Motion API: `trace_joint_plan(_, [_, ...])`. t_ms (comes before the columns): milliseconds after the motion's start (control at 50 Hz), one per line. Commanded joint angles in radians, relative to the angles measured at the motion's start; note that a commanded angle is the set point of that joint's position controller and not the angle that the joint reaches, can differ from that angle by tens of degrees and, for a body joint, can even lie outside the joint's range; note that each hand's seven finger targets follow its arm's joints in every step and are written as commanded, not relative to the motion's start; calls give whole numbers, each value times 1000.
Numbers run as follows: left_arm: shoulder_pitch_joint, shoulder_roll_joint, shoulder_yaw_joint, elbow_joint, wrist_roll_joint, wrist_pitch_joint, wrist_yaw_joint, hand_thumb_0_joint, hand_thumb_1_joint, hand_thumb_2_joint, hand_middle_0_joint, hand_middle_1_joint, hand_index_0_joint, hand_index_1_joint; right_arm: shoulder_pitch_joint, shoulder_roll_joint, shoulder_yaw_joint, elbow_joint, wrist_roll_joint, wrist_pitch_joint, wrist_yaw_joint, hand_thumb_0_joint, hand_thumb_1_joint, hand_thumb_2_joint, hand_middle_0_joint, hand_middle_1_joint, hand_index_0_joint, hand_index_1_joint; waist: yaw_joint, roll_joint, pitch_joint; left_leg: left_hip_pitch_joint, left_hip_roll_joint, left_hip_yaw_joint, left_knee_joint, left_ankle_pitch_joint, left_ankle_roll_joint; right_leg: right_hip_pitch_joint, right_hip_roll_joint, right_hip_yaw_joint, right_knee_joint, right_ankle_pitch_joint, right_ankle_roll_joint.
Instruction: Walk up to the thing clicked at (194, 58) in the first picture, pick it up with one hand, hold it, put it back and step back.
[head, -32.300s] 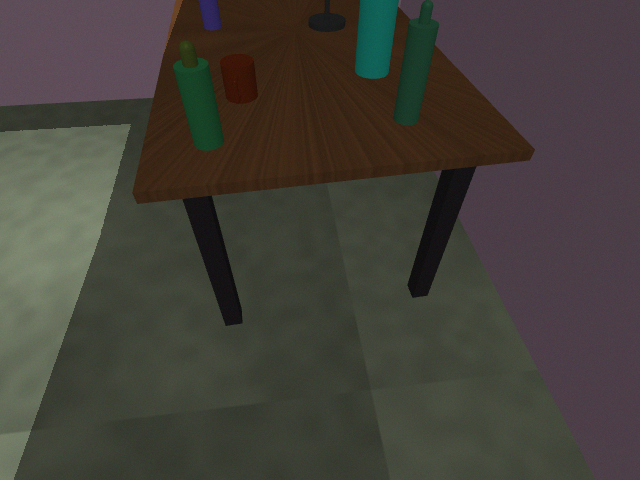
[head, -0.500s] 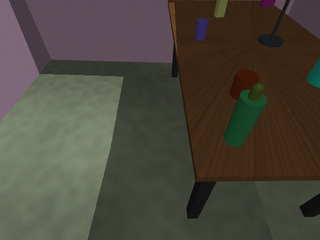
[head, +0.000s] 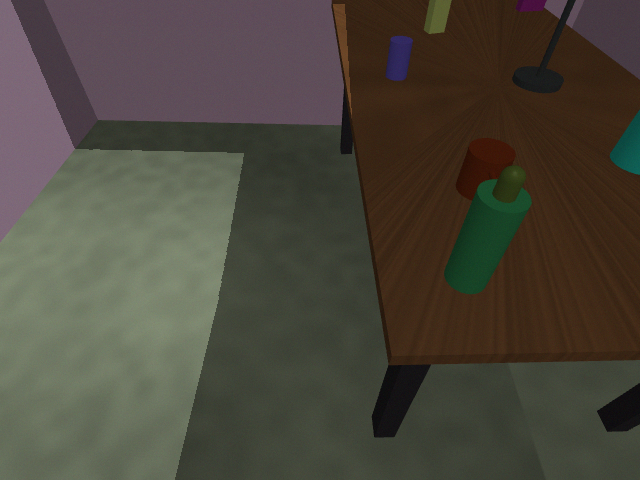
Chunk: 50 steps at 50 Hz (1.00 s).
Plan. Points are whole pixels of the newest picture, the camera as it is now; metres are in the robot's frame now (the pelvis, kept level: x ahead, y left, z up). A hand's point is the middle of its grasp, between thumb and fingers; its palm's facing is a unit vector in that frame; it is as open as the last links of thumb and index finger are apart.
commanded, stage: stand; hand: right
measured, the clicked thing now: (487, 230) +0.46 -0.24 +0.06
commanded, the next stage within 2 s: step back in 1.96 s
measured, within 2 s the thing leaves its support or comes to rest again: neither
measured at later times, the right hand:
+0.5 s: hand out of the picture +0.07 -0.25 -0.16, palm faces -0.04 +0.94 -0.35, open 7.4 cm
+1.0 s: hand out of the picture +0.07 -0.25 -0.16, palm faces -0.03 +0.94 -0.35, open 7.4 cm
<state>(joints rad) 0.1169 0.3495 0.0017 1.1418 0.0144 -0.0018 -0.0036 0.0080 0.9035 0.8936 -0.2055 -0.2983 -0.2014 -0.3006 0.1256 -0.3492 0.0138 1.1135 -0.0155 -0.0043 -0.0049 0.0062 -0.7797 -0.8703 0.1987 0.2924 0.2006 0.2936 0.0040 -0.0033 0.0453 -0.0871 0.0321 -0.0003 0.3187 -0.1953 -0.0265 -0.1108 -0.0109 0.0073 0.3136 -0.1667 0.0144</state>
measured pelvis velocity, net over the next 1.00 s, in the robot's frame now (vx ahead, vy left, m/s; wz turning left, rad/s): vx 0.00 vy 0.00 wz -0.01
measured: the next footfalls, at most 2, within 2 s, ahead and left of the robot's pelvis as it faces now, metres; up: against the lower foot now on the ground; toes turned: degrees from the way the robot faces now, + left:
none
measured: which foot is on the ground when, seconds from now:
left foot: down 0.00-1.00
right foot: down 0.00-1.00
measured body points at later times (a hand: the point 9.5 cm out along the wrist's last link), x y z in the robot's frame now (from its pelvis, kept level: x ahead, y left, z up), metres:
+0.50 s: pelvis +0.00 +0.00 +0.00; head +0.01 +0.00 +0.45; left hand +0.07 +0.30 -0.13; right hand +0.07 -0.30 -0.13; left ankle -0.01 +0.14 -0.75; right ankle +0.00 -0.13 -0.75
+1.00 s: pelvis +0.00 +0.00 +0.00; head +0.01 +0.00 +0.45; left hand +0.07 +0.30 -0.14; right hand +0.07 -0.30 -0.13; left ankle -0.01 +0.14 -0.75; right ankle +0.00 -0.13 -0.75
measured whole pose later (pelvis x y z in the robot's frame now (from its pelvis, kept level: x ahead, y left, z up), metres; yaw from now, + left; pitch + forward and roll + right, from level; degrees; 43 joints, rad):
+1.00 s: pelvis +0.00 +0.00 +0.00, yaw +0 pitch -2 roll +0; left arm 0.13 0.35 0.00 1.13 0.02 0.00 0.00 0.01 0.90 0.89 -0.21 -0.30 -0.20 -0.30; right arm 0.13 -0.35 0.01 1.11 -0.02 0.00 0.00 0.01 -0.90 -0.90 0.20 0.30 0.20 0.30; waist 0.00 0.00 0.05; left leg -0.09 0.04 0.01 0.32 -0.19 -0.03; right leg -0.11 -0.01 0.01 0.31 -0.17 0.01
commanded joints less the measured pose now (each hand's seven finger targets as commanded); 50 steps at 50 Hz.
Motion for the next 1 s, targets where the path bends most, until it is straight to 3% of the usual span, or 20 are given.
trace_joint_plan(0, [-27, 216, 36, -59, -4, -24, 13, 0, 900, 900, -200, -300, -200, -301, -25, -215, -48, -54, 5, -23, -9, 0, -900, -900, 200, 300, 200, 300, -5, 3, -54, -10, 100, -71, -47, 130, 41, 13, -117, 85, -38, 150, -36])
trace_joint_plan(980, [-18, 217, 37, -70, -4, -26, 14, 0, 900, 900, -200, -300, -200, -301, -27, -215, -55, -56, 5, -22, -5, 0, -900, -900, 200, 300, 200, 300, -1, 13, -58, 2, 103, -66, -50, 114, 42, -1, -115, 93, -39, 146, -36])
